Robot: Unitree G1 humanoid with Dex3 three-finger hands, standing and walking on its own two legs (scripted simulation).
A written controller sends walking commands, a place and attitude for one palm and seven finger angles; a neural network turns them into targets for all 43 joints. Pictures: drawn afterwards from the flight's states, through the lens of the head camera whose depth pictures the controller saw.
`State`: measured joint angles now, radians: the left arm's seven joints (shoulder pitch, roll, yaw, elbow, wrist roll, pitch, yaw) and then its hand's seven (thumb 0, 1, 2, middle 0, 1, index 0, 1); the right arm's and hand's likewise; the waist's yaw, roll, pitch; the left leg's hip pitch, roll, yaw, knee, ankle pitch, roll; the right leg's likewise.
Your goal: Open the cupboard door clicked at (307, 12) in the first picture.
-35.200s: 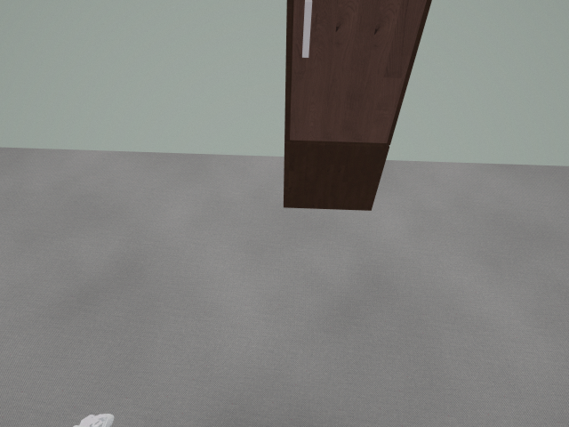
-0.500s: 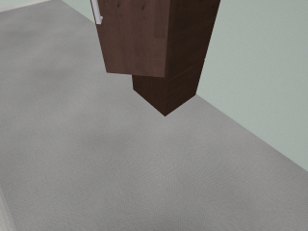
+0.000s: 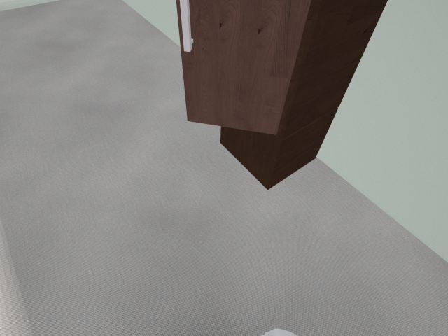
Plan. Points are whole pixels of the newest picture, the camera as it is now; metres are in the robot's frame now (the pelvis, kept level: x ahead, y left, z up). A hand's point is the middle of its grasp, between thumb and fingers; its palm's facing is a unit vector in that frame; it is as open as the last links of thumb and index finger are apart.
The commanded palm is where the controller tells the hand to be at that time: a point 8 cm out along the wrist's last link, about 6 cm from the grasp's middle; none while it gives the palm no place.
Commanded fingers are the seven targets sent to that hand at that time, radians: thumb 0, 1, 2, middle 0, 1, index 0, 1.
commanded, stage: take the last steps up to it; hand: left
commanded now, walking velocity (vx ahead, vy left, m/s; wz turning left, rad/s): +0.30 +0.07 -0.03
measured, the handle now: (188, 22) +0.95 +0.19 +0.09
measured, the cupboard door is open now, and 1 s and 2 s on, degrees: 42 42 42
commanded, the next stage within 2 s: come to a stop and stand still in 0.76 s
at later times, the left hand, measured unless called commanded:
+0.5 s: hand (124, 311) +0.18 +0.22 -0.17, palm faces +0.08 -0.98 -0.18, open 7.2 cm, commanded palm none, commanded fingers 0.00 0.90 0.90 -0.20 -0.30 -0.20 -0.30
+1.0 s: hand (148, 192) +0.47 +0.25 -0.16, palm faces -0.07 -0.97 -0.22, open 7.3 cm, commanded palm none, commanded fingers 0.00 0.90 0.90 -0.20 -0.30 -0.20 -0.30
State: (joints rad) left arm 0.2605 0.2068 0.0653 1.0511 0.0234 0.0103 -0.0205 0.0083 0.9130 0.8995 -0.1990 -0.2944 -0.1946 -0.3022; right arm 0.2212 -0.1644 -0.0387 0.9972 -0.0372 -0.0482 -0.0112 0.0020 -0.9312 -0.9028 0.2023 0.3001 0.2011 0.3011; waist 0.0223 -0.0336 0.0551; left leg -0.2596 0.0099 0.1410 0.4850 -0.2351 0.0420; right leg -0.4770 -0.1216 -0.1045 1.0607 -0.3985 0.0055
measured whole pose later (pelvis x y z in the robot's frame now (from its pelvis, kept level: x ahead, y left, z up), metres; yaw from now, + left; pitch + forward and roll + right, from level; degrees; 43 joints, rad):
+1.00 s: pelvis +0.37 +0.07 -0.01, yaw -3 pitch +0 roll +1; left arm 0.13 0.18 0.03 1.03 0.01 -0.03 0.00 0.00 0.92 0.90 -0.20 -0.29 -0.19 -0.30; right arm 0.34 -0.15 -0.02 1.14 -0.02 -0.01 -0.02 0.00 -0.92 -0.90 0.20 0.30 0.20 0.30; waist -0.04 0.02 0.04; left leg -0.14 0.03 0.16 0.54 -0.39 -0.01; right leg -0.33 -0.05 -0.10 0.58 -0.24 -0.03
